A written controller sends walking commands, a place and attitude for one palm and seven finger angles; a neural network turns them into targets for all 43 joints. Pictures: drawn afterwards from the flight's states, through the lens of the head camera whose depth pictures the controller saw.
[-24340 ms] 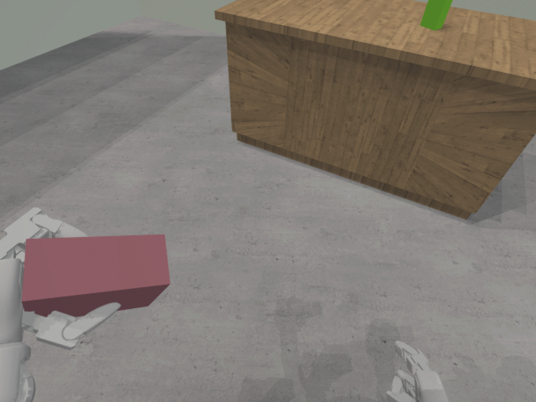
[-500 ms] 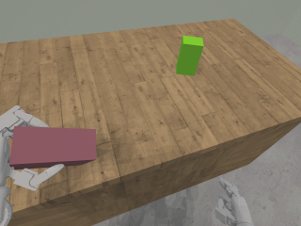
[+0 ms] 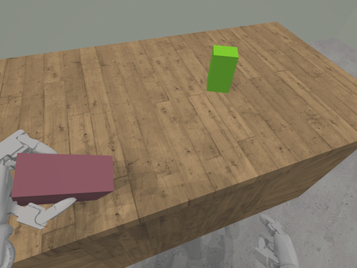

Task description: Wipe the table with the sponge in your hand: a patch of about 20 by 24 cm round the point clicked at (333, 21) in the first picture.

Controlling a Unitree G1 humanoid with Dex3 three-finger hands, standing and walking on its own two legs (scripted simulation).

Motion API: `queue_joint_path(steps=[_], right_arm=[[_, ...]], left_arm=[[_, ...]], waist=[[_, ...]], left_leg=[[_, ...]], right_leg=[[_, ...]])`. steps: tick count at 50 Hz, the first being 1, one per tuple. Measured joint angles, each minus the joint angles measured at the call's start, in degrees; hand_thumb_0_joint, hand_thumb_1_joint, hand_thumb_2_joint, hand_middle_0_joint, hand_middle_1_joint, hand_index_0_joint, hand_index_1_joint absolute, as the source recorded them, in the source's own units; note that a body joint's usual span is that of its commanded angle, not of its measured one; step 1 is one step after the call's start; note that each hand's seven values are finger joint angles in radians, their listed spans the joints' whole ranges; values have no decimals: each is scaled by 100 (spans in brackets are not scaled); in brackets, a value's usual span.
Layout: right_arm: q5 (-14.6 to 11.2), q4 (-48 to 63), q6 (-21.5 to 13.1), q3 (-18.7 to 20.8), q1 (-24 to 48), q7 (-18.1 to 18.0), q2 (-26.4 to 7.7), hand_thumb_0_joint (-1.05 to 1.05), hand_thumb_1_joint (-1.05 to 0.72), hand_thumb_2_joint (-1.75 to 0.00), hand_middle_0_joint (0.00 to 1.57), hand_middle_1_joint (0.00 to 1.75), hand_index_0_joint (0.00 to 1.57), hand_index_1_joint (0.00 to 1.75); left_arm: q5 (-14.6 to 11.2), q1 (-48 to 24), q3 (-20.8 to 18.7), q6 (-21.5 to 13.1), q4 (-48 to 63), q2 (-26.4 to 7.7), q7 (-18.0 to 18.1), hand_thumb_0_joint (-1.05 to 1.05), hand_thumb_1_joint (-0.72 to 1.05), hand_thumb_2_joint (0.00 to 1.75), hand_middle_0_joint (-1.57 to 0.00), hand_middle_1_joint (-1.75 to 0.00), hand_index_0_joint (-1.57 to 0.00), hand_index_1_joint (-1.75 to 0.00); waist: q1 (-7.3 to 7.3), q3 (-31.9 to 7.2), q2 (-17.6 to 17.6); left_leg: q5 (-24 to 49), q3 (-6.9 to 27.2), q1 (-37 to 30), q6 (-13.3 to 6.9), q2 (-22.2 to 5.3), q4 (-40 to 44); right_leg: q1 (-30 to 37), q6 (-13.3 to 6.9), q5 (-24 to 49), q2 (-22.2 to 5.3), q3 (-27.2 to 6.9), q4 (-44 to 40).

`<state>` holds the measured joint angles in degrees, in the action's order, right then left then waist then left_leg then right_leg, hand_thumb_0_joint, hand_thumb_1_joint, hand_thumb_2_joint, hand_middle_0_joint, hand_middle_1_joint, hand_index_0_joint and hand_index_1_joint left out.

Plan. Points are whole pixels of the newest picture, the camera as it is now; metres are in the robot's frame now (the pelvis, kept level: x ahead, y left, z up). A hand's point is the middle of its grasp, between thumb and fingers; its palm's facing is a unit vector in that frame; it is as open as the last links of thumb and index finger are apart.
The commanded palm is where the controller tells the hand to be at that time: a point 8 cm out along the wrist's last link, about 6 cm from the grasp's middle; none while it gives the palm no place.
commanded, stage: shuffle to correct the standing spot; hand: left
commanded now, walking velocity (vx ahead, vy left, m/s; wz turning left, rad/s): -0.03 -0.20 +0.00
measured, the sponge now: (78, 180) +0.23 +0.20 +0.12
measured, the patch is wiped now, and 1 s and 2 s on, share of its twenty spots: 0.00 0.00 0.00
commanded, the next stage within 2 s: none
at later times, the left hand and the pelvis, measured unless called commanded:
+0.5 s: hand (71, 179) +0.22 +0.20 +0.15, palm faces +0.31 -0.85 -0.42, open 10.1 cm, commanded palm +0.16 +0.24 +0.17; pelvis +0.00 -0.04 +0.00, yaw -1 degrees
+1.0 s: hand (78, 184) +0.21 +0.18 +0.15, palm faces +0.30 -0.85 -0.42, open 10.1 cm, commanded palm +0.16 +0.23 +0.17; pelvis -0.01 -0.05 -0.01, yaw +0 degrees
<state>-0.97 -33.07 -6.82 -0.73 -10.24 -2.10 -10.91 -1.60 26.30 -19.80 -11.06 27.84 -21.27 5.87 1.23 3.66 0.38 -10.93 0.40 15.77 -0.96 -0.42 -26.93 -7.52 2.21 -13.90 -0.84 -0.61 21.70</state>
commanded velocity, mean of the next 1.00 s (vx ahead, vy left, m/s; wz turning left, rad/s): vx -0.03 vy -0.20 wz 0.00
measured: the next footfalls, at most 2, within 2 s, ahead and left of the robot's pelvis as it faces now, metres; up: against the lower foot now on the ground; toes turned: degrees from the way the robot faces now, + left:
none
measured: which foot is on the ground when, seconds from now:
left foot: down 0.00-1.00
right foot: down 0.00-1.00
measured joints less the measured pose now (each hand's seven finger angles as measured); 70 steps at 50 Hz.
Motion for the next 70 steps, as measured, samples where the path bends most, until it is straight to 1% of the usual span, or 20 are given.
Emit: queue_joint_path(steps=[8, 16, 26, 34, 41, 57, 64, 70], right_arm=[[-4, 85, 35, 4, 8, 10, 82, 1, -90, -90, 20, 30, 20, 30], [-6, 180, 90, -11, 8, 91, 143, 1, -90, -90, 21, 30, 21, 30], [-15, 165, 243, 118, -28, 51, 10, 1, -90, -90, 21, 30, 21, 30], [-29, 150, 305, 231, -69, -2, -101, 1, -90, -90, 20, 30, 20, 30], [-25, 133, 309, 222, -96, -15, -67, 1, -90, -90, 20, 30, 20, 30], [-10, 122, 323, 116, -61, 33, 76, 1, -90, -90, 20, 30, 20, 30], [-24, 180, 321, 110, -3, 57, 83, 1, -90, -90, 21, 30, 20, 30], [-35, 191, 346, 121, 15, 60, 49, 1, -90, -90, 21, 30, 20, 30]], left_arm=[[-67, -85, -57, 45, 81, -62, -14, -2, -50, 103, -71, -136, -74, -134], [-125, -41, -87, 117, 190, -76, -34, -2, -50, 103, -71, -136, -74, -134], [-238, 124, -98, 238, 282, -129, -96, -2, -50, 103, -71, -136, -74, -134], [-309, 210, -116, 299, 382, -151, -112, -2, -50, 103, -71, -136, -74, -134], [-328, 236, -175, 273, 473, -215, -98, -2, -50, 103, -71, -136, -74, -134], [-329, 230, -154, 338, 537, -212, -76, -2, -50, 103, -71, -136, -74, -134], [-332, 220, -198, 314, 592, -270, -78, -2, -50, 103, -71, -136, -74, -134], [-345, 274, -181, 333, 570, -241, -68, -2, -50, 104, -71, -136, -74, -134]], waist=[[19, 44, 104], [-28, 45, 53], [-74, 30, -77], [-131, 19, -100], [-158, 23, -75], [-117, 75, -39], [-113, 91, -48], [-119, 64, -69]], left_leg=[[60, -3, -51, 53, -24, 116], [26, 62, 62, 186, -196, 22], [-117, 158, 205, 359, -423, -266], [-224, 212, 311, 419, -496, -497], [-215, 226, 332, 442, -491, -504], [-215, 243, 359, 437, -474, -520], [-186, 263, 355, 442, -489, -481], [-204, 269, 363, 441, -497, -505]], right_leg=[[-16, -42, -2, 22, -5, 13], [-107, -170, -1, 200, 36, 53], [-227, -350, -113, 438, 98, 284], [-351, -438, -251, 519, 142, 566], [-401, -448, -286, 515, 157, 650], [-404, -431, -279, 500, 178, 636], [-372, -435, -224, 516, 195, 543], [-372, -447, -234, 525, 201, 551]])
